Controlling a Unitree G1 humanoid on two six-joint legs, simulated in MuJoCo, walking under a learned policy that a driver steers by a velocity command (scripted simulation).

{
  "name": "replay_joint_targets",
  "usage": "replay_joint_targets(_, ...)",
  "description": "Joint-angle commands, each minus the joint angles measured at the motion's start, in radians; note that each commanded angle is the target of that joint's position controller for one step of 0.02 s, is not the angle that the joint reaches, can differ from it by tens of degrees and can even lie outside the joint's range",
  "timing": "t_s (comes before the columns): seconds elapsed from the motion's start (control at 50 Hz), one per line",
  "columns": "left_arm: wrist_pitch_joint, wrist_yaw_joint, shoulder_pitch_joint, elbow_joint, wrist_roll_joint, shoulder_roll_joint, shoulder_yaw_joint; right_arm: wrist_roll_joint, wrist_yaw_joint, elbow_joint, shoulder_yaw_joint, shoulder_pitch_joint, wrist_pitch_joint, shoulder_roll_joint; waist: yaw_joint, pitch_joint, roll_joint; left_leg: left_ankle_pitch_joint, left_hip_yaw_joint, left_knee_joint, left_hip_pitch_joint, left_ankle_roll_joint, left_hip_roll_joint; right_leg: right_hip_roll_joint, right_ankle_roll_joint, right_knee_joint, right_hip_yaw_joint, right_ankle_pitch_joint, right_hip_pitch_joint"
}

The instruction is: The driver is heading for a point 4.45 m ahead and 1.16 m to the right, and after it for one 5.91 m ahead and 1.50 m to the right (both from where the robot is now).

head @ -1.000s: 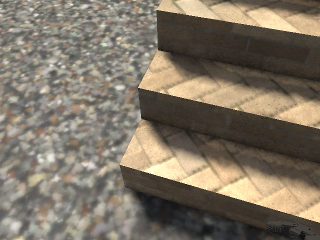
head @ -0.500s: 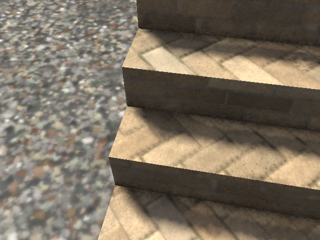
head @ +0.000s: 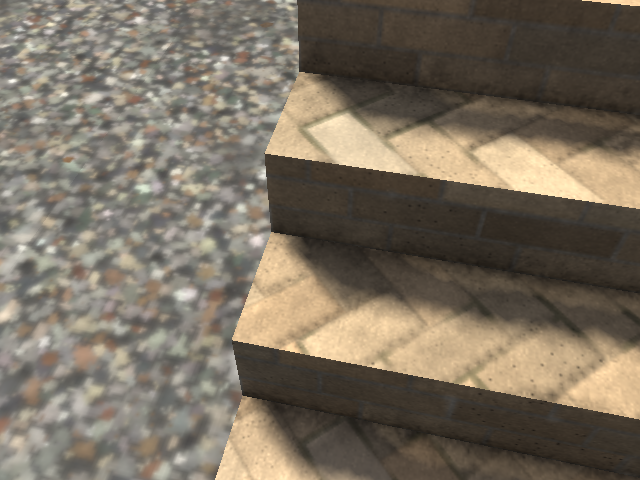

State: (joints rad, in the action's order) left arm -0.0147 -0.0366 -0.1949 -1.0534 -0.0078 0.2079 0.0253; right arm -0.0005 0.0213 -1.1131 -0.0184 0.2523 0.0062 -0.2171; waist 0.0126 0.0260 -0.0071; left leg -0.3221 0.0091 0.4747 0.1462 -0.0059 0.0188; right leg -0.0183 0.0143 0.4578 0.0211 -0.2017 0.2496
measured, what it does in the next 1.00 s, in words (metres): lifts its left foot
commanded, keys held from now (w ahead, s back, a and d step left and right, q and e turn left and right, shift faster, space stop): no key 0.60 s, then w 0.40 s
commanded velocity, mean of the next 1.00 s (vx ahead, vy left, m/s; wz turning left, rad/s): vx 0.11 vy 0.00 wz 0.00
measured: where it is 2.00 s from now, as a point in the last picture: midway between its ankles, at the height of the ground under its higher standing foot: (344, 378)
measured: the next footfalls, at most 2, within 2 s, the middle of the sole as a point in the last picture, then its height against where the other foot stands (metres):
left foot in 1.40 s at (264, 460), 0.20 m higher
right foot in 1.98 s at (424, 314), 0.20 m higher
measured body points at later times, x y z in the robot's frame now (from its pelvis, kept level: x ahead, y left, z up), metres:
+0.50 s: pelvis +0.00 +0.03 +0.00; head +0.01 +0.03 +0.45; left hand +0.04 +0.28 -0.15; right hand +0.00 -0.22 -0.15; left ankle -0.04 +0.12 -0.74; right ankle +0.03 -0.13 -0.74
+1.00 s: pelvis +0.08 -0.01 +0.00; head +0.08 -0.03 +0.45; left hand +0.07 +0.25 -0.13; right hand +0.10 -0.27 -0.16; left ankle -0.03 +0.12 -0.63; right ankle +0.06 -0.09 -0.74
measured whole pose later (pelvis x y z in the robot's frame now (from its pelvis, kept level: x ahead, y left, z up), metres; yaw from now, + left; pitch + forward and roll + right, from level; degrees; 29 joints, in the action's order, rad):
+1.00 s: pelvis +0.08 -0.01 +0.00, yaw +0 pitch +0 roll +1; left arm -0.10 -0.01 -0.33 -1.07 0.00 0.20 0.05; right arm 0.04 0.02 -0.99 -0.05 0.35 0.03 -0.25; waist -0.03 -0.02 -0.05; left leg -0.43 -0.05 1.20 0.37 0.04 -0.05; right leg 0.01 -0.07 0.49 0.06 -0.29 0.21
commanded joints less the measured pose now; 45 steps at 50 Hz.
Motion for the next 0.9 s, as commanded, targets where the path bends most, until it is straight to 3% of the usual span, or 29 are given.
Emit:
replay_joint_targets(0.02,0.003,-0.006,-0.027,0.027,0.002,0.093,0.016,0.000,0.003,0.022,-0.012,0.047,0.006,-0.099,-0.005,-0.033,-0.017,0.328,-0.021,-0.081,0.086,0.011,0.033,-0.029,-0.031,-0.027,-0.028,0.203,-0.124)
replay_joint_targets(0.22,0.016,-0.016,-0.033,0.006,0.005,0.104,0.016,-0.003,0.003,0.033,-0.007,0.088,0.004,-0.092,-0.004,0.000,-0.005,0.334,-0.019,-0.102,0.076,0.021,0.024,-0.033,-0.009,-0.035,-0.025,0.156,-0.104)
replay_joint_targets(0.6,0.015,-0.026,-0.081,-0.046,0.005,0.095,0.011,-0.003,0.003,0.065,-0.004,0.142,0.002,-0.078,-0.006,0.025,-0.002,0.290,-0.021,-0.136,0.075,0.034,0.014,-0.040,0.014,-0.057,-0.028,0.091,-0.078)
replay_joint_targets(0.64,0.024,-0.030,-0.109,-0.063,0.001,0.075,0.007,-0.004,0.005,0.059,0.003,0.158,0.003,-0.058,-0.008,0.015,-0.005,0.111,-0.018,-0.167,0.089,0.043,0.003,-0.020,0.019,-0.052,-0.005,-0.017,-0.091)
replay_joint_targets(0.68,0.025,-0.037,-0.093,-0.053,0.004,0.074,0.009,0.006,0.015,0.073,-0.010,0.145,0.002,-0.098,-0.003,0.055,-0.040,-0.228,-0.060,-0.213,0.144,0.086,0.011,0.028,0.014,0.036,0.051,-0.183,-0.043)
replay_joint_targets(0.72,0.007,-0.036,-0.071,-0.032,0.005,0.065,0.008,0.018,0.019,0.088,-0.026,0.162,0.008,-0.138,0.017,0.115,-0.114,-0.467,-0.208,-0.302,0.163,0.161,0.114,0.048,0.001,0.202,0.081,-0.258,0.081)
replay_joint_targets(0.74,-0.007,-0.027,-0.057,-0.016,0.012,0.040,-0.001,0.026,0.016,0.094,-0.035,0.177,0.015,-0.157,0.029,0.150,-0.156,-0.486,-0.323,-0.348,0.185,0.220,0.201,0.013,-0.017,0.320,0.047,-0.249,0.133)
replay_joint_targets(0.78,-0.040,-0.009,-0.050,0.000,0.032,0.052,0.001,0.017,0.018,0.099,-0.043,0.184,0.026,-0.150,0.029,0.189,-0.157,-0.346,-0.418,-0.372,0.104,0.291,0.297,-0.039,-0.043,0.502,0.002,-0.328,0.297)
replay_joint_targets(0.82,-0.077,0.007,0.035,0.048,0.037,0.077,0.009,0.018,0.019,0.113,-0.048,0.181,0.043,-0.148,0.033,0.194,-0.081,-0.040,-0.361,-0.314,-0.089,0.269,0.294,-0.077,-0.073,0.404,-0.015,-0.369,0.446)
replay_joint_targets(0.84,-0.091,0.013,0.041,0.055,0.037,0.074,0.009,0.023,0.017,0.127,-0.050,0.164,0.040,-0.153,0.020,0.150,-0.074,0.149,-0.301,-0.272,-0.120,0.247,0.270,-0.065,-0.079,0.300,0.011,-0.363,0.383)
replay_joint_targets(0.86,-0.096,0.019,-0.071,0.017,0.029,0.057,0.009,0.028,0.019,0.145,-0.050,0.127,0.030,-0.159,-0.032,0.070,-0.082,0.376,-0.215,-0.213,-0.057,0.235,0.225,-0.028,-0.092,0.182,0.042,-0.278,0.166)
replay_joint_targets(0.88,-0.093,0.021,-0.228,-0.033,0.028,0.060,0.025,0.036,0.022,0.168,-0.052,0.074,0.021,-0.176,-0.119,-0.003,-0.117,0.702,-0.142,-0.092,0.025,0.220,0.172,0.034,-0.094,0.072,0.093,-0.057,-0.076)
replay_joint_targets(0.9,-0.087,0.024,-0.337,-0.066,0.017,0.092,0.045,0.048,0.021,0.189,-0.054,0.034,0.020,-0.179,-0.170,-0.034,-0.060,0.883,-0.052,0.099,0.042,0.175,0.094,0.070,-0.100,-0.057,0.094,0.070,-0.174)
Velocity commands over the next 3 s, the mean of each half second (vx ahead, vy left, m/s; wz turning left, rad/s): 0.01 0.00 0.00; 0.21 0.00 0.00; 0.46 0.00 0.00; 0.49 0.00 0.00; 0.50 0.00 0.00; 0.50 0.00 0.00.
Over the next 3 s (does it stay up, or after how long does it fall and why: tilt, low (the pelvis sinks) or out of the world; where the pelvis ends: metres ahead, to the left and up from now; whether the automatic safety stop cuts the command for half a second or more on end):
stays up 0.83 -0.07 0.46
